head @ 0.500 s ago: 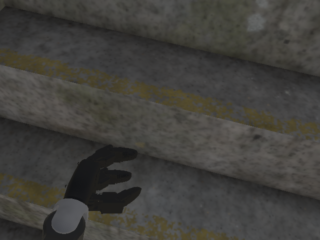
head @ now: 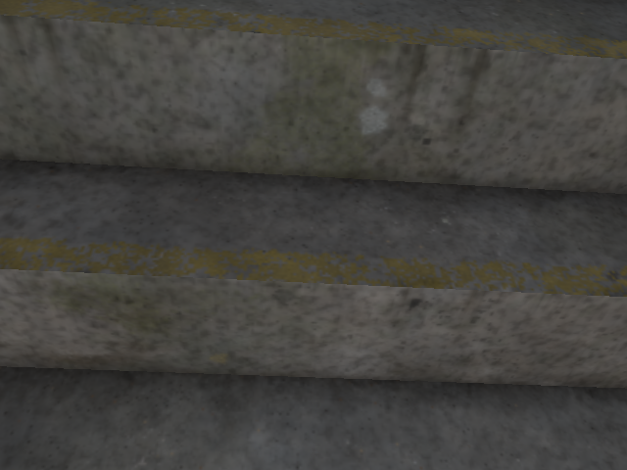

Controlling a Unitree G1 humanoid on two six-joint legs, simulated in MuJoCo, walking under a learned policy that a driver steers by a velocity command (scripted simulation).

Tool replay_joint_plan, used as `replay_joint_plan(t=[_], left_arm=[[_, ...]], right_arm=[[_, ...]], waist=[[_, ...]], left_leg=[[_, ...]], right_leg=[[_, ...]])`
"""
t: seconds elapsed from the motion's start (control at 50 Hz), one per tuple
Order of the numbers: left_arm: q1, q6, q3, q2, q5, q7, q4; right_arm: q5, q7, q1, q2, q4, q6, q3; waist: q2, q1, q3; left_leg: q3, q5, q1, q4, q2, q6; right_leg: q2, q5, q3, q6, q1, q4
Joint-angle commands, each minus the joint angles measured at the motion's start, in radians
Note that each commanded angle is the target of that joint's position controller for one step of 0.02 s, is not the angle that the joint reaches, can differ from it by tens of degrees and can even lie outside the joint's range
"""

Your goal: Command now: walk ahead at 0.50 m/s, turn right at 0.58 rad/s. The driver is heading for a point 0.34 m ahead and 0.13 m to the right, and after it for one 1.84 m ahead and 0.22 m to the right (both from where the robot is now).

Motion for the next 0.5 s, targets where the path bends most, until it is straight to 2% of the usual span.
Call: replay_joint_plan(t=[0.02, 0.04, 0.06, 0.08, 0.1, 0.12, 0.14, 0.16, 0.18, 0.2, 0.22, 0.24, 0.26, 0.28, 0.3, 0.32, 0.34, 0.36, 0.4, 0.44, 0.48, 0.5], left_arm=[[0.295, 0.029, 0.013, 0.057, 0.011, 0.03, -0.058], [0.395, 0.043, 0.024, 0.077, 0.011, 0.054, -0.04], [0.503, 0.05, 0.027, 0.078, 0.014, 0.082, -0.032], [0.538, 0.059, 0.027, 0.079, 0.014, 0.103, -0.026], [0.554, 0.069, 0.025, 0.067, 0.011, 0.11, -0.022], [0.579, 0.073, 0.014, 0.024, 0.028, 0.111, 0.023], [0.471, 0.054, -0.009, -0.061, 0.035, 0.091, 0.039], [0.435, 0.044, -0.028, -0.103, 0.059, 0.079, 0.081], [0.363, 0.027, -0.058, -0.146, 0.052, 0.075, 0.093], [0.366, 0.013, -0.059, -0.122, 0.063, 0.065, 0.082], [0.318, -0.018, -0.051, -0.075, 0.097, 0.042, 0.037], [0.364, -0.028, -0.005, 0.068, 0.08, 0.049, 0.028], [0.312, -0.063, 0.033, 0.219, 0.082, 0.08, -0.032], [0.251, -0.088, 0.013, 0.129, 0.102, 0.098, -0.019], [0.268, -0.116, -0.015, 0.063, 0.114, 0.107, -0.003], [0.301, -0.129, -0.01, 0.07, 0.082, 0.123, 0.006], [0.31, -0.125, -0.009, 0.066, 0.06, 0.136, 0.0], [0.304, -0.106, -0.006, 0.055, 0.056, 0.149, -0.014], [0.349, -0.074, -0.014, -0.011, 0.049, 0.16, -0.003], [0.322, -0.047, -0.024, -0.061, 0.052, 0.168, -0.022], [0.271, -0.025, -0.016, -0.064, 0.045, 0.178, -0.039], [0.268, -0.018, -0.003, -0.045, 0.031, 0.187, -0.061]], right_arm=[[-0.02, -0.018, -0.513, -0.021, -0.185, -0.048, 0.01], [-0.019, -0.02, -0.582, -0.028, -0.218, -0.051, 0.014], [-0.012, -0.02, -0.634, -0.047, -0.249, -0.053, 0.015], [-0.001, -0.02, -0.679, -0.045, -0.272, -0.05, 0.017], [0.003, -0.022, -0.72, -0.034, -0.305, -0.043, 0.026], [0.026, -0.022, -0.747, 0.015, -0.346, -0.03, 0.041], [0.07, -0.036, -0.62, 0.07, -0.357, 0.003, 0.051], [0.105, -0.045, -0.585, 0.123, -0.388, 0.0, 0.07], [0.121, -0.037, -0.517, 0.176, -0.429, -0.018, 0.082], [0.083, -0.003, -0.565, 0.206, -0.475, -0.034, 0.087], [0.058, 0.057, -0.453, 0.276, -0.45, -0.064, 0.105], [0.037, 0.089, -0.403, 0.275, -0.436, -0.09, 0.107], [0.073, 0.108, -0.38, 0.137, -0.384, -0.088, 0.093], [0.085, 0.077, -0.636, 0.021, -0.4, -0.057, 0.052], [0.092, 0.042, -0.718, -0.01, -0.374, -0.025, 0.035], [0.084, 0.008, -0.687, -0.015, -0.337, 0.009, 0.026], [0.068, -0.012, -0.675, -0.031, -0.306, 0.027, 0.015], [0.049, -0.02, -0.642, -0.024, -0.251, 0.036, 0.009], [0.018, -0.014, -0.62, 0.021, -0.191, 0.037, 0.016], [0.004, 0.002, -0.557, 0.044, -0.15, 0.04, 0.022], [-0.015, 0.016, -0.489, 0.043, -0.12, 0.049, 0.035], [-0.023, 0.017, -0.459, 0.015, -0.11, 0.053, 0.036]], waist=[[0.123, 0.31, -0.075], [0.087, 0.345, -0.016], [0.086, 0.379, 0.024], [0.085, 0.373, 0.08], [0.088, 0.357, 0.122], [0.031, 0.33, 0.164], [-0.104, 0.209, 0.198], [-0.176, 0.156, 0.118], [-0.16, 0.051, 0.112], [-0.036, 0.03, 0.054], [0.068, -0.072, 0.066], [0.001, -0.077, -0.061], [0.041, -0.027, -0.14], [0.187, 0.081, -0.052], [0.251, 0.129, 0.005], [0.24, 0.141, -0.034], [0.191, 0.143, -0.05], [0.142, 0.141, -0.085], [0.01, 0.14, -0.069], [-0.106, 0.111, -0.066], [-0.158, 0.074, -0.073], [-0.158, 0.068, -0.05]], left_leg=[[-0.049, 0.091, -0.268, -0.345, 0.147, 0.007], [0.012, 0.102, -0.341, -0.299, 0.155, -0.022], [0.035, 0.101, -0.388, -0.251, 0.167, -0.051], [0.051, 0.154, -0.417, -0.204, 0.179, -0.062], [0.068, 0.2, -0.422, -0.157, 0.195, -0.058], [0.114, 0.22, -0.429, -0.042, 0.189, -0.057], [0.161, 0.163, -0.383, 0.254, 0.147, -0.045], [0.166, 0.231, -0.389, 0.665, 0.124, -0.034], [0.085, 0.275, -0.474, 0.956, 0.13, -0.029], [-0.01, 0.266, -0.624, 1.122, 0.139, -0.012], [-0.039, 0.651, -0.596, 1.243, 0.099, -0.008], [-0.003, 0.682, -0.672, 1.402, 0.097, -0.029], [-0.125, 0.9, -0.692, 1.234, 0.096, -0.021], [-0.137, 0.956, -0.693, 1.151, 0.079, -0.043], [-0.16, 0.991, -0.684, 1.055, 0.07, -0.062], [-0.151, 0.974, -0.644, 0.935, 0.061, -0.085], [-0.139, 0.974, -0.6, 0.833, 0.046, -0.096], [-0.099, 0.994, -0.53, 0.754, 0.025, -0.087], [0.008, 1.024, -0.361, 0.577, -0.024, -0.05], [0.066, 1.035, -0.183, 0.413, -0.07, -0.008], [0.112, 0.941, 0.046, 0.07, -0.124, 0.015], [0.134, 0.791, 0.176, -0.241, -0.154, 0.031]], right_leg=[[0.03, 0.086, -0.207, 0.011, 0.206, 0.294], [-0.001, 0.102, -0.205, 0.003, 0.246, 0.223], [-0.057, 0.054, -0.158, -0.017, 0.279, 0.034], [-0.117, 0.009, -0.115, -0.051, 0.297, -0.219], [-0.16, 0.031, -0.111, -0.094, 0.315, -0.534], [-0.184, 0.132, -0.162, -0.127, 0.34, -0.912], [-0.193, 0.322, -0.177, -0.146, 0.268, -1.202], [-0.213, 0.483, -0.219, -0.167, 0.259, -1.221], [-0.22, 0.499, -0.151, -0.121, 0.239, -1.251], [-0.178, 0.276, -0.059, -0.035, 0.298, -1.025], [-0.207, 0.327, 0.201, 0.079, 0.102, -1.004], [-0.301, 0.268, 0.462, 0.069, 0.194, -1.13], [-0.422, -0.44, 0.889, -0.066, 0.253, -1.41], [-0.437, -0.679, 1.046, -0.074, 0.136, -1.51], [-0.447, -0.74, 1.106, -0.088, 0.148, -1.52], [-0.428, -0.775, 1.056, -0.096, 0.244, -1.462], [-0.392, -0.75, 0.953, -0.105, 0.306, -1.401], [-0.334, -0.7, 0.826, -0.066, 0.34, -1.343], [-0.215, -0.522, 0.579, 0.037, 0.298, -1.305], [-0.132, -0.379, 0.407, 0.102, 0.217, -1.295], [-0.082, -0.267, 0.29, 0.12, 0.151, -1.353], [-0.056, -0.273, 0.25, 0.135, 0.115, -1.408]])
